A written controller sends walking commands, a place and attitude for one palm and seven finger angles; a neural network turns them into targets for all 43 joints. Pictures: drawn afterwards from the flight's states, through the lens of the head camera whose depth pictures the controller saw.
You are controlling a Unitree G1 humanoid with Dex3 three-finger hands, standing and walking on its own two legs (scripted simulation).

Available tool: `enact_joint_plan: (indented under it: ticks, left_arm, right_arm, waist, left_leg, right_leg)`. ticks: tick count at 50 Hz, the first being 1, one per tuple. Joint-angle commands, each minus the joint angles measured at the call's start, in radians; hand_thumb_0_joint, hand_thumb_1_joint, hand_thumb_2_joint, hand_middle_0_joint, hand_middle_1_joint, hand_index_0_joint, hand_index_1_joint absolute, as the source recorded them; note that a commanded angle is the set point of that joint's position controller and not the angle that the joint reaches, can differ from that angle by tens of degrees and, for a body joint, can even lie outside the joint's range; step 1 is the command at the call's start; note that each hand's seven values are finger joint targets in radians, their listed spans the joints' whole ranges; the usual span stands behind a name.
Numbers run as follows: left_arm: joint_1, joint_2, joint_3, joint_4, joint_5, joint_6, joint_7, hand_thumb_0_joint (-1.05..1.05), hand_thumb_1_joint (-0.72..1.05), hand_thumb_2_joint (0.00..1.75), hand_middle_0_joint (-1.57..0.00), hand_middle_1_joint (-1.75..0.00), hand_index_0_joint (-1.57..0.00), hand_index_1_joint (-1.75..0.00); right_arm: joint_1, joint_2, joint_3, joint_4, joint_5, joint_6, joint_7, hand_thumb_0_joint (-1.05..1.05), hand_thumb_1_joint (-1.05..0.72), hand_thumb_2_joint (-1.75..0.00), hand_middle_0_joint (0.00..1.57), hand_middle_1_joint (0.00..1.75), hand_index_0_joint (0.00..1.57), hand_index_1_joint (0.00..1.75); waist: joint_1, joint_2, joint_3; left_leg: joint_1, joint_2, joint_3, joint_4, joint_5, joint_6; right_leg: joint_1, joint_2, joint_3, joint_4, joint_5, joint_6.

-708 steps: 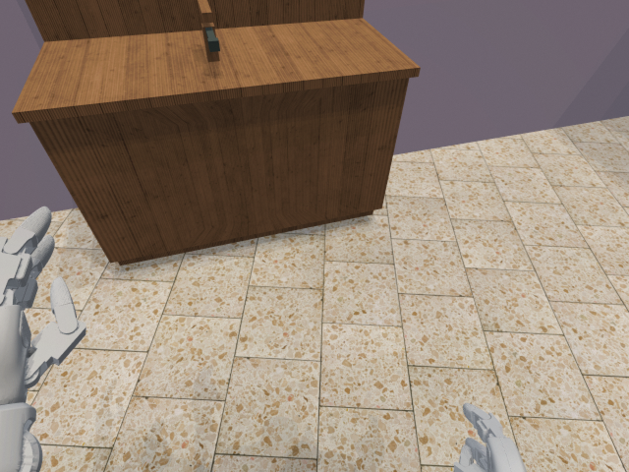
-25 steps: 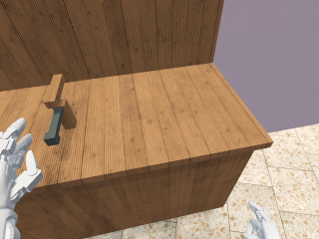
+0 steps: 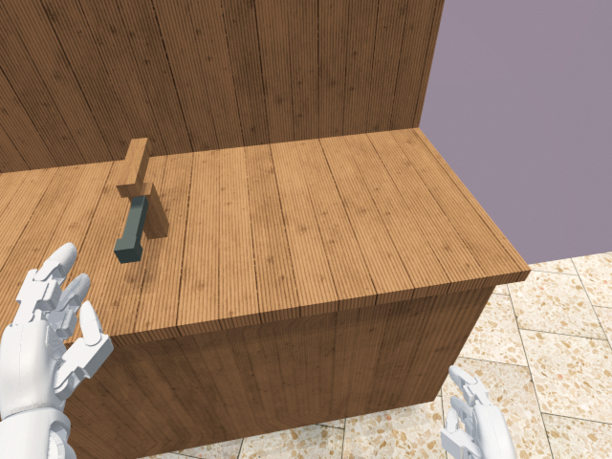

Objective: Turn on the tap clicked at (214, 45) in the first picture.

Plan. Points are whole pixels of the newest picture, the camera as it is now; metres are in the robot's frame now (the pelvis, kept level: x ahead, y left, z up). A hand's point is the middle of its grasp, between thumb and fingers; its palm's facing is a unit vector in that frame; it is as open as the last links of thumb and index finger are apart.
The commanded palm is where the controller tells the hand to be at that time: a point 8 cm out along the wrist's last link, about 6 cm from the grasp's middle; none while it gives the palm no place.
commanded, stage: turn the palm inward beside the body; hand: left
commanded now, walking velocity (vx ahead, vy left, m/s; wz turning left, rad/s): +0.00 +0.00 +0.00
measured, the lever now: (128, 250) +0.35 +0.32 +0.09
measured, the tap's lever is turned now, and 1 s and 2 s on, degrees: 0 0 0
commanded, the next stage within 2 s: reach beside the lever's end, fingers flat in 0.74 s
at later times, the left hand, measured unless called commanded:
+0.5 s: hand (118, 343) +0.19 +0.22 +0.14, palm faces +0.47 -0.87 -0.12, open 7.4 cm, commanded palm +0.14 +0.27 +0.15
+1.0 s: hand (122, 336) +0.20 +0.22 +0.13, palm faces +0.49 -0.86 -0.13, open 7.4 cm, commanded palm +0.15 +0.27 +0.14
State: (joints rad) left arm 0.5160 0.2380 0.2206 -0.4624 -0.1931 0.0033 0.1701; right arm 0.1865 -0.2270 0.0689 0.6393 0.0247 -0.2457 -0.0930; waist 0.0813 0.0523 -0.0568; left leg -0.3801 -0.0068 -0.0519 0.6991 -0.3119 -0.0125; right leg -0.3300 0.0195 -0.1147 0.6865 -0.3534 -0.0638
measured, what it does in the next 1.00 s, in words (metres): stands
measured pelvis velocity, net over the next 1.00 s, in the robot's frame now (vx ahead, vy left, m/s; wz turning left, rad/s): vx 0.01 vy -0.01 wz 0.01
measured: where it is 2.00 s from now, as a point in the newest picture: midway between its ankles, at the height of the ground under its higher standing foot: outside the picture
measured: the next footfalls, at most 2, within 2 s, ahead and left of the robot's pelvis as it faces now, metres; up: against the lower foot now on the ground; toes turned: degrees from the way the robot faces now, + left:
none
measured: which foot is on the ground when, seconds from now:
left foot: down 0.00-1.00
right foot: down 0.00-1.00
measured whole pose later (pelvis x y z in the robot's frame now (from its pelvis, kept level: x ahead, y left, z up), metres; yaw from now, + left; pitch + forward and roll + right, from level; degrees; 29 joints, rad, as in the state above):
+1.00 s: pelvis +0.01 -0.01 +0.00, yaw +0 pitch +0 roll +0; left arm 0.53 0.20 0.22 -0.45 -0.23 0.03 0.19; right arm 0.21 -0.24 0.05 0.64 0.03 -0.26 -0.09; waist 0.08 0.06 -0.07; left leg -0.38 0.00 -0.06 0.70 -0.33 -0.02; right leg -0.33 0.03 -0.12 0.69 -0.38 -0.08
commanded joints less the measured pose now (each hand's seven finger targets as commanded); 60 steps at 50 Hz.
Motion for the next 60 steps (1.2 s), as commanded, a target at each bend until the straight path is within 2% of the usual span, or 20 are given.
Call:
enact_joint_plan:
  ticks: [1, 6, 9, 12, 13, 16, 20, 22, 23, 26, 28, 35, 37, 38, 43, 49, 52, 56, 58, 60]
  left_arm:
    - [-0.073, 0.131, 0.067, -0.236, -0.002, -0.071, 0.014, 0.00, 0.90, 0.90, -0.20, -0.30, -0.20, -0.30]
    - [-0.034, 0.125, 0.066, -0.269, -0.006, -0.074, 0.026, 0.00, 0.90, 0.90, -0.20, -0.30, -0.20, -0.30]
    - [-0.025, 0.113, 0.067, -0.269, -0.013, -0.080, 0.032, 0.00, 0.90, 0.90, -0.20, -0.30, -0.20, -0.30]
    - [-0.021, 0.135, 0.091, -0.262, -0.017, -0.074, 0.036, 0.00, 0.90, 0.90, -0.20, -0.30, -0.20, -0.30]
    - [-0.035, 0.099, 0.058, -0.266, -0.020, -0.070, 0.033, 0.00, 0.90, 0.90, -0.20, -0.30, -0.20, -0.30]
    - [-0.035, 0.104, 0.063, -0.263, -0.035, -0.055, 0.026, 0.00, 0.90, 0.90, -0.20, -0.30, -0.20, -0.30]
    - [-0.029, 0.104, 0.061, -0.262, -0.033, -0.037, 0.024, 0.00, 0.90, 0.90, -0.20, -0.30, -0.20, -0.30]
    - [-0.019, 0.128, 0.087, -0.263, -0.025, -0.034, 0.028, 0.00, 0.90, 0.90, -0.20, -0.30, -0.20, -0.30]
    - [-0.026, 0.097, 0.059, -0.266, -0.027, -0.034, 0.026, 0.00, 0.90, 0.90, -0.20, -0.30, -0.20, -0.30]
    - [-0.024, 0.106, 0.075, -0.253, -0.041, -0.035, 0.024, 0.00, 0.90, 0.90, -0.20, -0.30, -0.20, -0.30]
    - [-0.034, 0.096, 0.064, -0.263, -0.032, -0.035, 0.025, 0.00, 0.90, 0.90, -0.20, -0.30, -0.20, -0.30]
    - [-0.031, 0.097, 0.061, -0.252, -0.031, -0.037, 0.021, 0.00, 0.90, 0.90, -0.20, -0.30, -0.20, -0.30]
    - [-0.029, 0.122, 0.088, -0.255, -0.027, -0.037, 0.024, 0.00, 0.90, 0.90, -0.20, -0.30, -0.20, -0.30]
    - [-0.032, 0.095, 0.064, -0.257, -0.030, -0.037, 0.021, 0.00, 0.90, 0.90, -0.20, -0.30, -0.20, -0.30]
    - [-0.023, 0.093, 0.064, -0.248, -0.027, -0.041, 0.023, 0.00, 0.90, 0.90, -0.20, -0.30, -0.20, -0.30]
    - [-0.112, 0.103, 0.077, -0.186, -0.032, -0.051, 0.023, 0.00, 0.90, 0.90, -0.20, -0.30, -0.20, -0.30]
    - [-0.129, 0.145, 0.119, -0.150, -0.031, -0.058, 0.022, 0.00, 0.90, 0.90, -0.20, -0.30, -0.20, -0.30]
    - [-0.154, 0.140, 0.126, -0.108, -0.041, -0.069, 0.009, 0.00, 0.90, 0.90, -0.20, -0.30, -0.20, -0.30]
    - [-0.164, 0.142, 0.134, -0.098, -0.043, -0.073, 0.005, 0.00, 0.90, 0.90, -0.20, -0.30, -0.20, -0.30]
    - [-0.192, 0.153, 0.148, -0.065, -0.049, -0.079, 0.001, 0.00, 0.90, 0.90, -0.20, -0.30, -0.20, -0.30]
  right_arm:
    - [-0.156, -0.110, -0.052, -0.174, 0.000, -0.068, -0.007, 0.00, -0.90, -0.90, 0.20, 0.30, 0.20, 0.30]
    - [-0.146, -0.112, -0.056, -0.178, -0.004, -0.078, -0.005, 0.00, -0.90, -0.90, 0.20, 0.30, 0.20, 0.30]
    - [-0.137, -0.112, -0.059, -0.176, -0.002, -0.080, -0.003, 0.00, -0.90, -0.90, 0.20, 0.30, 0.20, 0.30]
    - [-0.133, -0.114, -0.060, -0.167, -0.001, -0.082, -0.005, 0.00, -0.90, -0.90, 0.20, 0.30, 0.20, 0.30]
    - [-0.132, -0.109, -0.057, -0.170, 0.001, -0.080, -0.004, 0.00, -0.90, -0.90, 0.20, 0.30, 0.20, 0.30]
    - [-0.134, -0.114, -0.058, -0.171, 0.002, -0.086, -0.007, 0.00, -0.90, -0.90, 0.20, 0.30, 0.20, 0.30]
    - [-0.124, -0.114, -0.057, -0.171, 0.003, -0.087, -0.008, 0.00, -0.90, -0.90, 0.20, 0.30, 0.20, 0.30]
    - [-0.125, -0.114, -0.059, -0.167, 0.003, -0.087, -0.008, 0.00, -0.90, -0.90, 0.20, 0.30, 0.20, 0.30]
    - [-0.122, -0.109, -0.057, -0.172, 0.003, -0.084, -0.006, 0.00, -0.90, -0.90, 0.20, 0.30, 0.20, 0.30]
    - [-0.123, -0.112, -0.059, -0.172, 0.002, -0.087, -0.006, 0.00, -0.90, -0.90, 0.20, 0.30, 0.20, 0.30]
    - [-0.126, -0.108, -0.058, -0.171, 0.005, -0.086, -0.005, 0.00, -0.90, -0.90, 0.20, 0.30, 0.20, 0.30]
    - [-0.115, -0.112, -0.059, -0.172, 0.002, -0.082, -0.005, 0.00, -0.90, -0.90, 0.20, 0.30, 0.20, 0.30]
    - [-0.118, -0.112, -0.059, -0.170, 0.002, -0.083, -0.007, 0.00, -0.90, -0.90, 0.20, 0.30, 0.20, 0.30]
    - [-0.120, -0.108, -0.059, -0.173, 0.003, -0.082, -0.006, 0.00, -0.90, -0.90, 0.20, 0.30, 0.20, 0.30]
    - [-0.114, -0.107, -0.059, -0.172, 0.003, -0.083, -0.004, 0.00, -0.90, -0.90, 0.20, 0.30, 0.20, 0.30]
    - [-0.119, -0.112, -0.060, -0.161, 0.003, -0.075, -0.010, 0.00, -0.90, -0.90, 0.20, 0.30, 0.20, 0.30]
    - [-0.120, -0.116, -0.062, -0.151, 0.002, -0.076, -0.015, 0.00, -0.90, -0.90, 0.20, 0.30, 0.20, 0.30]
    - [-0.119, -0.113, -0.065, -0.144, 0.001, -0.073, -0.014, 0.00, -0.90, -0.90, 0.20, 0.30, 0.20, 0.30]
    - [-0.119, -0.110, -0.062, -0.141, 0.004, -0.072, -0.013, 0.00, -0.90, -0.90, 0.20, 0.30, 0.20, 0.30]
    - [-0.116, -0.114, -0.065, -0.134, 0.004, -0.071, -0.014, 0.00, -0.90, -0.90, 0.20, 0.30, 0.20, 0.30]
  waist:
    - [-0.009, -0.018, -0.020]
    - [-0.005, -0.003, -0.052]
    - [-0.011, -0.042, -0.056]
    - [-0.005, -0.012, -0.054]
    - [-0.011, 0.008, -0.055]
    - [-0.012, -0.035, -0.051]
    - [-0.009, -0.042, -0.049]
    - [0.001, -0.011, -0.056]
    - [-0.007, -0.018, -0.055]
    - [-0.006, -0.057, -0.058]
    - [-0.005, -0.007, -0.055]
    - [-0.008, -0.050, -0.060]
    - [-0.001, -0.037, -0.056]
    - [-0.007, -0.041, -0.059]
    - [-0.004, -0.034, -0.062]
    - [-0.017, -0.039, -0.041]
    - [-0.012, -0.047, -0.056]
    - [-0.015, -0.046, -0.075]
    - [-0.010, -0.001, -0.079]
    - [-0.017, -0.043, -0.072]
  left_leg:
    - [0.021, -0.008, -0.009, -0.107, -0.030, 0.045]
    - [0.024, -0.009, -0.009, -0.092, 0.005, 0.045]
    - [0.022, -0.009, -0.009, -0.080, 0.039, 0.045]
    - [0.018, -0.011, -0.007, -0.076, 0.053, 0.044]
    - [0.021, -0.012, -0.007, -0.081, 0.041, 0.042]
    - [0.019, -0.011, -0.009, -0.077, 0.046, 0.046]
    - [0.021, -0.012, -0.009, -0.081, 0.066, 0.046]
    - [0.028, -0.013, -0.004, -0.078, 0.085, 0.045]
    - [0.030, -0.013, -0.004, -0.082, 0.082, 0.044]
    - [0.022, -0.013, -0.003, -0.074, 0.084, 0.046]
    - [0.034, -0.015, 0.002, -0.076, 0.092, 0.044]
    - [0.034, -0.014, 0.000, -0.075, 0.105, 0.046]
    - [0.037, -0.015, 0.000, -0.076, 0.114, 0.046]
    - [0.039, -0.016, 0.002, -0.076, 0.111, 0.046]
    - [0.041, -0.017, 0.003, -0.076, 0.118, 0.044]
    - [0.030, -0.019, -0.001, -0.081, 0.081, 0.045]
    - [0.026, -0.022, 0.001, -0.079, 0.082, 0.046]
    - [0.027, -0.021, 0.007, -0.075, 0.102, 0.044]
    - [0.028, -0.024, 0.007, -0.083, 0.105, 0.041]
    - [0.022, -0.022, 0.006, -0.081, 0.107, 0.042]
  right_leg:
    - [-0.060, -0.035, 0.068, -0.178, -0.031, 0.048]
    - [-0.047, -0.037, 0.067, -0.165, 0.006, 0.046]
    - [-0.044, -0.034, 0.062, -0.153, 0.050, 0.048]
    - [-0.039, -0.036, 0.067, -0.155, 0.064, 0.047]
    - [-0.044, -0.037, 0.064, -0.151, 0.053, 0.046]
    - [-0.035, -0.039, 0.071, -0.163, 0.062, 0.048]
    - [-0.026, -0.039, 0.068, -0.160, 0.089, 0.049]
    - [-0.018, -0.039, 0.071, -0.159, 0.112, 0.048]
    - [-0.024, -0.040, 0.066, -0.154, 0.111, 0.049]
    - [-0.017, -0.041, 0.077, -0.164, 0.121, 0.054]
    - [-0.018, -0.043, 0.076, -0.162, 0.128, 0.050]
    - [-0.009, -0.041, 0.075, -0.161, 0.158, 0.053]
    - [-0.006, -0.040, 0.076, -0.162, 0.165, 0.051]
    - [-0.009, -0.042, 0.077, -0.160, 0.166, 0.053]
    - [-0.005, -0.042, 0.076, -0.159, 0.174, 0.051]
    - [-0.023, -0.040, 0.083, -0.171, 0.130, 0.054]
    - [-0.011, -0.041, 0.096, -0.178, 0.129, 0.055]
    - [0.002, -0.042, 0.102, -0.175, 0.165, 0.057]
    - [0.008, -0.043, 0.098, -0.169, 0.168, 0.052]
    - [0.011, -0.041, 0.102, -0.174, 0.175, 0.055]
